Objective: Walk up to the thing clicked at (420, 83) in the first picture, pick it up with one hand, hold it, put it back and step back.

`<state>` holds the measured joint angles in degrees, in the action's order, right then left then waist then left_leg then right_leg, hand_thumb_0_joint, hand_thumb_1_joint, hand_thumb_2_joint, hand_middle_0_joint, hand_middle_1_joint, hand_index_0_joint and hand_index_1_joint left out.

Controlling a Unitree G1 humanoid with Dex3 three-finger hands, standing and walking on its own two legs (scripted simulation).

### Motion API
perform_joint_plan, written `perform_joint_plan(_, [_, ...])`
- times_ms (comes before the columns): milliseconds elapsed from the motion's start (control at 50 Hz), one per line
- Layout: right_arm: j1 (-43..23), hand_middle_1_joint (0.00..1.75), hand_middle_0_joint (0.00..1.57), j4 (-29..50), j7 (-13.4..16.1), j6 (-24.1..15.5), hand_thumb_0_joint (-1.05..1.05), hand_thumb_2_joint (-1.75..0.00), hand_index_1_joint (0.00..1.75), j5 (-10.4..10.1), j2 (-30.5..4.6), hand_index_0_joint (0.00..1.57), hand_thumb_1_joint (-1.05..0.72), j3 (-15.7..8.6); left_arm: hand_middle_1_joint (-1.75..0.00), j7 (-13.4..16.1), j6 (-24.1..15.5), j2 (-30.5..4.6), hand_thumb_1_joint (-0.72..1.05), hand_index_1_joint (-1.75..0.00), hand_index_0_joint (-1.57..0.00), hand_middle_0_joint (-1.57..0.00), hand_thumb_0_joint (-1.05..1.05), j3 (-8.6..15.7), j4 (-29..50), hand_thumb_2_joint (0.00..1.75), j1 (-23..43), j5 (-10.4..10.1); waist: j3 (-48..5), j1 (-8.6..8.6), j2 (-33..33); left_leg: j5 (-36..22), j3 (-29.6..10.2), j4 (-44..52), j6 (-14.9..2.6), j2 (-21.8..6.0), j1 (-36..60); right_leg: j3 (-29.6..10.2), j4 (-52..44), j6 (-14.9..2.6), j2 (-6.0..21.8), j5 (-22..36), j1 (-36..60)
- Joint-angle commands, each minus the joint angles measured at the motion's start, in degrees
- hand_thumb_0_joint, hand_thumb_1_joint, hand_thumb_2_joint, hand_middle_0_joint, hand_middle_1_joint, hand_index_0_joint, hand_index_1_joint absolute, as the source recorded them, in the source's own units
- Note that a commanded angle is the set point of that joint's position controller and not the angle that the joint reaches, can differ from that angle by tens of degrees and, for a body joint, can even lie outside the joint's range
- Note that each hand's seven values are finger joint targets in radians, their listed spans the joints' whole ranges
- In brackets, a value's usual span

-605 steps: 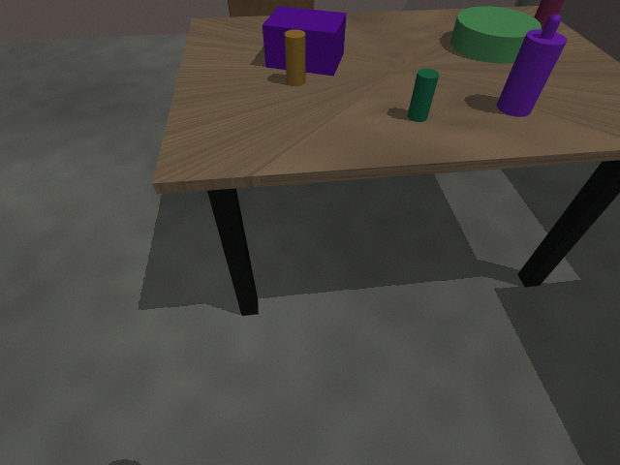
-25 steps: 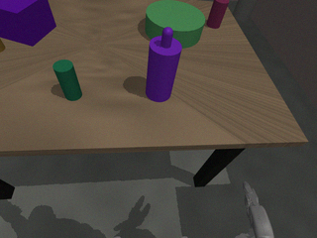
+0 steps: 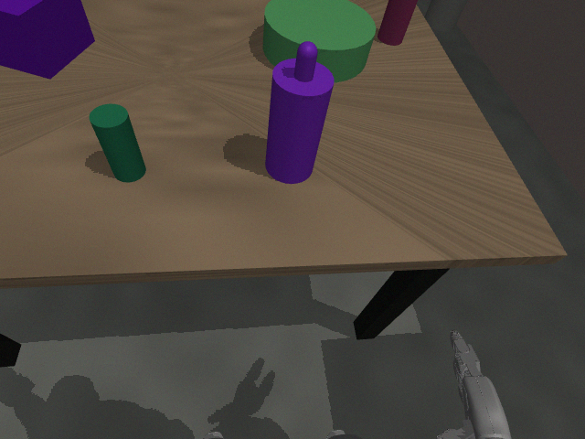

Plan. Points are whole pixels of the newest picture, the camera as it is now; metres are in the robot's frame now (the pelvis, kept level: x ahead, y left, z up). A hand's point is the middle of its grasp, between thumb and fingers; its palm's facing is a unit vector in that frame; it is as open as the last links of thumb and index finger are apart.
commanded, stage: approach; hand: left
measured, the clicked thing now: (120, 145) +0.54 +0.23 +0.05
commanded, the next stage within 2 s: close in in 0.30 s
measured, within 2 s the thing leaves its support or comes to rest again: neither
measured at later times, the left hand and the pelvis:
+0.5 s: hand (56, 186) +0.46 +0.30 +0.04, palm faces +0.17 -0.98 +0.05, open 17.7 cm; pelvis -0.02 -0.01 -0.03, yaw -1 degrees
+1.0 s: hand (97, 172) +0.48 +0.25 +0.05, palm faces +0.23 -0.97 +0.02, open 17.4 cm; pelvis -0.02 -0.01 -0.04, yaw -1 degrees
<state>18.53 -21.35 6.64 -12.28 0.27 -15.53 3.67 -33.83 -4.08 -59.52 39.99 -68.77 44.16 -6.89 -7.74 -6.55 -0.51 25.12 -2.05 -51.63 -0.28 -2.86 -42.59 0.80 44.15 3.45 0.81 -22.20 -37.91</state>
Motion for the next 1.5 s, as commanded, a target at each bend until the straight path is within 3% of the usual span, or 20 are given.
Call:
perform_joint_plan(0, [-0.6,0.05,0.05,6.6,0.3,-2.5,0.00,-0.05,0.05,-0.4,-6.5,0.05,0.55,-2.6,-0.05,-0.1,-3.6,-20.8,-0.61,-0.08,-0.04,-0.06,0.00,0.9,11.3,0.06,16.8,-1.9,-18.8,1.98,15.1,-28.6,-0.8,6.4,0.82,0.8,20.3,2.4,-3.0,-4.21,-2.4,14.6,1.6])
perform_joint_plan(120, [-2.5,0.05,0.05,8.8,0.3,-2.8,0.00,-0.05,0.05,0.1,-8.5,0.05,0.56,-4.0,-0.05,1.0,-5.5,-11.7,-0.61,-0.08,-0.03,-0.05,0.00,-3.9,11.1,0.08,18.6,-3.0,-19.0,-0.69,13.0,-24.1,-0.5,4.8,0.32,0.8,19.3,2.3,-1.7,-4.06,-2.3,13.0,-2.1])
perform_joint_plan(240, [1.7,0.05,0.05,9.4,-1.0,-1.8,0.00,-0.05,0.05,0.3,-9.4,0.05,0.57,-5.6,-0.06,4.1,-9.1,-7.5,-0.61,-0.08,-0.04,-0.05,0.00,-5.2,15.9,0.08,22.3,-3.9,-21.0,-2.09,14.0,-23.4,-1.1,2.3,0.80,0.4,19.3,2.8,1.3,-4.15,-2.1,11.8,-6.7])
perform_joint_plan(260, [2.0,0.05,0.05,10.7,-1.4,-1.7,0.00,-0.05,0.05,0.3,-8.7,0.05,0.57,-5.0,-0.07,4.8,-9.2,-5.1,-0.61,-0.08,-0.04,-0.05,0.00,-6.0,12.0,0.08,20.1,-3.7,-19.6,-3.27,12.4,-23.4,-1.4,1.7,0.84,0.1,19.1,3.0,1.7,-4.00,-2.2,11.6,-8.0])
perform_joint_plan(400, [2.5,0.05,0.05,14.1,-4.4,0.9,0.00,-0.05,0.05,1.4,-7.3,0.05,0.56,-5.1,-0.04,11.3,-14.0,-3.9,-0.61,-0.05,-0.04,-0.05,0.00,-5.6,18.1,0.05,25.2,-2.0,-26.5,-2.79,16.3,-31.8,-1.2,-3.3,1.12,-0.1,18.8,2.1,5.7,-4.06,-1.7,16.6,-8.7])
perform_joint_plan(500, [-0.1,0.05,0.05,18.7,-5.6,2.4,0.00,-0.05,0.05,2.4,-8.2,0.05,0.54,-6.6,-0.04,16.8,-16.3,-5.5,-0.60,-0.05,-0.06,-0.06,0.00,-2.8,21.2,0.04,27.3,-0.6,-33.4,-1.37,19.5,-32.7,-1.2,-4.8,1.46,-0.3,18.2,1.7,8.1,-4.46,-2.0,17.6,-6.1])
perform_joint_plan(540, [0.4,0.05,0.05,17.7,-5.8,3.2,0.00,-0.05,0.05,2.4,-7.9,0.05,0.54,-6.9,-0.04,17.8,-15.7,0.2,-0.57,-0.05,-0.05,-0.06,0.00,-5.3,16.9,0.05,24.7,-0.2,-30.5,-2.44,18.3,-31.5,-1.2,-4.7,1.46,-0.5,16.0,1.8,8.3,-4.60,-2.3,16.8,-7.6])
perform_joint_plan(620, [-0.2,0.05,0.05,22.2,-6.1,4.8,0.00,-0.05,0.05,2.3,-8.0,0.05,0.54,-7.4,-0.03,20.9,-16.0,-3.4,-0.55,-0.03,-0.07,-0.06,0.00,-3.5,18.4,0.02,25.7,1.4,-33.1,-1.63,14.9,-23.1,0.0,-4.3,0.62,0.3,8.9,1.0,8.4,-4.42,-2.2,15.7,-1.0])
perform_joint_plan(700, [2.7,0.05,0.05,20.8,-6.0,5.6,0.00,-0.05,0.05,2.2,-8.5,0.05,0.54,-8.4,-0.02,21.7,-15.4,3.3,-0.48,-0.02,-0.07,-0.06,0.00,-6.5,16.2,0.01,24.7,1.1,-29.0,-3.58,11.6,-22.9,-0.1,-4.4,0.26,-0.1,8.8,1.3,8.3,-4.24,-2.7,15.7,-4.7])
perform_joint_plan(880, [4.3,0.05,0.05,23.7,-6.5,6.9,0.00,-0.04,0.05,1.5,-7.4,0.05,0.56,-8.3,-0.02,22.7,-15.5,7.3,-0.48,-0.01,-0.07,-0.06,0.00,-9.8,17.9,0.01,28.4,0.9,-25.7,-4.15,10.6,-16.0,1.0,-3.7,-0.12,0.7,7.2,0.7,7.3,-3.86,-2.3,12.1,-5.9])
perform_joint_plan(920, [4.8,0.05,0.05,24.1,-6.5,7.1,0.00,-0.04,0.05,1.4,-8.3,0.05,0.55,-9.7,-0.01,23.5,-15.1,7.2,-0.49,0.00,-0.07,-0.06,0.00,-9.7,18.3,0.00,28.2,1.1,-27.3,-4.72,9.8,-17.2,1.1,-4.1,-0.36,0.6,9.0,0.6,7.0,-3.68,-2.3,13.6,-5.9])
perform_joint_plan(1020, [4.0,0.05,0.05,23.4,-6.8,7.6,0.00,-0.05,0.05,1.3,-6.0,0.05,0.55,-8.1,0.00,24.3,-15.3,10.2,-0.51,0.00,-0.07,-0.06,0.00,-11.9,20.0,0.01,29.8,1.3,-27.2,-4.03,12.2,-20.9,0.8,-4.2,0.20,0.4,10.4,0.9,7.9,-4.03,-2.3,15.1,-6.0])
perform_joint_plan(1060, [3.1,0.05,0.05,24.3,-6.7,7.9,0.00,-0.05,0.05,1.5,-8.1,0.05,0.55,-10.0,0.00,24.8,-15.3,8.4,-0.49,0.00,-0.07,-0.06,0.00,-11.2,21.2,0.00,29.7,1.6,-30.4,-3.67,14.3,-24.9,0.2,-4.3,0.75,0.1,13.9,1.2,8.3,-4.25,-2.4,15.9,-6.4])
perform_joint_plan(1100, [4.6,0.05,0.05,23.2,-7.1,8.2,0.00,-0.05,0.05,1.8,-7.0,0.05,0.55,-9.0,0.00,25.0,-15.0,11.7,-0.50,0.00,-0.06,-0.06,0.00,-12.5,20.2,0.02,29.3,1.5,-28.4,-4.10,14.3,-26.6,-0.3,-4.0,1.15,-0.5,14.2,1.8,8.4,-4.47,-2.7,15.9,-7.8])
perform_joint_plan(1120, [4.1,0.05,0.05,23.6,-7.3,8.4,0.00,-0.05,0.05,1.7,-6.2,0.05,0.55,-8.0,0.00,25.4,-15.0,11.4,-0.49,0.00,-0.06,-0.06,0.00,-12.2,20.8,0.02,28.9,1.5,-28.1,-3.45,14.4,-26.7,-0.3,-3.9,1.10,-0.4,13.6,1.7,8.3,-4.47,-2.6,15.8,-7.5])
perform_joint_plan(1160, [3.3,0.05,0.05,25.5,-7.2,9.0,0.00,-0.05,0.05,1.7,-8.3,0.05,0.55,-10.4,-0.01,26.3,-14.9,9.5,-0.52,0.00,-0.07,-0.06,0.00,-10.8,20.7,0.00,28.1,1.8,-29.6,-3.59,12.3,-26.6,-0.1,-3.9,0.78,-0.3,13.1,1.6,8.3,-4.39,-2.7,17.0,-5.0])
perform_joint_plan(1200, [3.8,0.05,0.05,24.8,-7.6,9.5,0.00,-0.05,0.05,1.8,-6.5,0.05,0.55,-9.0,-0.01,26.7,-14.9,11.5,-0.53,0.00,-0.07,-0.06,0.00,-12.0,21.1,0.01,28.6,1.9,-28.5,-3.83,12.4,-24.6,0.4,-4.1,0.42,0.1,11.5,1.1,8.2,-4.08,-2.6,17.2,-4.6])
perform_joint_plan(1340, [3.9,0.05,0.05,25.3,-8.0,10.7,0.00,-0.05,0.05,1.5,-7.8,0.05,0.54,-11.0,-0.01,28.4,-15.0,11.3,-0.61,-0.02,-0.11,-0.11,0.00,-8.9,17.8,0.01,22.4,1.9,-25.8,-2.99,7.6,-23.4,0.4,-4.0,-0.05,0.1,7.3,1.0,8.5,-3.84,-2.6,17.7,-3.4])
perform_joint_plan(1400, [4.7,0.05,0.05,26.1,-8.2,10.8,0.00,-0.05,0.05,1.8,-5.8,0.05,0.54,-9.0,-0.01,27.6,-16.2,14.0,-0.61,-0.02,-0.11,-0.11,0.00,-11.0,19.1,0.02,24.3,2.1,-28.7,-3.77,8.3,-26.2,0.6,-4.9,-0.09,0.2,9.0,0.7,9.2,-3.69,-2.5,20.3,-3.1])
perform_joint_plan(1480, [3.4,0.05,0.05,26.9,-7.6,10.9,0.00,-0.05,0.05,1.7,-8.2,0.05,0.54,-11.0,-0.10,27.9,-17.1,9.4,-0.56,-0.11,-0.19,-0.20,0.00,-10.2,23.6,0.06,29.6,2.2,-31.2,-3.69,11.5,-25.9,0.7,-4.9,0.10,0.3,10.4,0.3,9.0,-3.81,-2.3,19.9,-2.5])
